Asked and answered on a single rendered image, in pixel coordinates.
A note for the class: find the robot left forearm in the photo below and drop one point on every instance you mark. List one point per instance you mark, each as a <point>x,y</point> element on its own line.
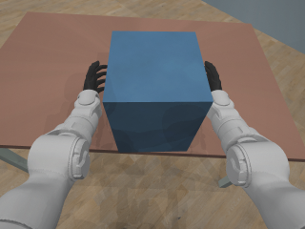
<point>83,119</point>

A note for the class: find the right robot hand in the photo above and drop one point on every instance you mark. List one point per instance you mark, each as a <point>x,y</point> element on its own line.
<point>213,77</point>

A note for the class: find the robot right forearm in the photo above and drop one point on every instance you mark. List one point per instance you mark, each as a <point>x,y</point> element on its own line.
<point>229,126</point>

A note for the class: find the left robot hand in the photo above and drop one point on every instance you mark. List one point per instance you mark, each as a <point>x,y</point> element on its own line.
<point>91,82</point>

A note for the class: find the robot right upper arm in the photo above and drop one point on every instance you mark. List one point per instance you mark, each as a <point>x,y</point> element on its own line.
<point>262,170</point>

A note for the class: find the table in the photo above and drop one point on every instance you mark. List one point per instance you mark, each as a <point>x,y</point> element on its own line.
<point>45,60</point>

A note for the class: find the robot left upper arm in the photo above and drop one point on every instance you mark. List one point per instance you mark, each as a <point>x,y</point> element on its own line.
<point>56,162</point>

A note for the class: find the carton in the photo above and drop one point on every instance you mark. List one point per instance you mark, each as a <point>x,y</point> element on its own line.
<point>156,92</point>

